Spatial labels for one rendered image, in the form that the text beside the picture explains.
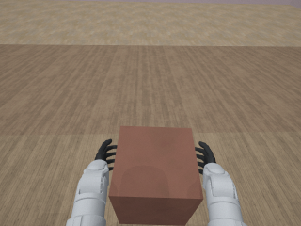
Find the robot left forearm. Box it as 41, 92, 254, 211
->
66, 159, 109, 226

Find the carton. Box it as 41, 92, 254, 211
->
108, 125, 204, 226

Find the robot right forearm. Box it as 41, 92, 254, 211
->
202, 163, 247, 226

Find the right robot hand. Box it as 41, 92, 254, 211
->
195, 141, 216, 174

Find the left robot hand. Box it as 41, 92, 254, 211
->
94, 138, 118, 171

